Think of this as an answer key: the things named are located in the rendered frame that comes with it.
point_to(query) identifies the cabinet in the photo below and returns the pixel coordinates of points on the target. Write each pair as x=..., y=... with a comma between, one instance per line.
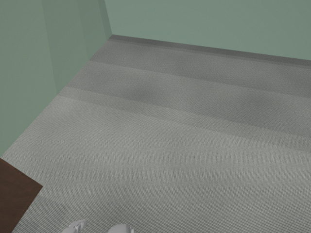
x=17, y=192

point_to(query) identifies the robot left hand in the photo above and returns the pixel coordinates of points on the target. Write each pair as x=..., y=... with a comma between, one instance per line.
x=75, y=226

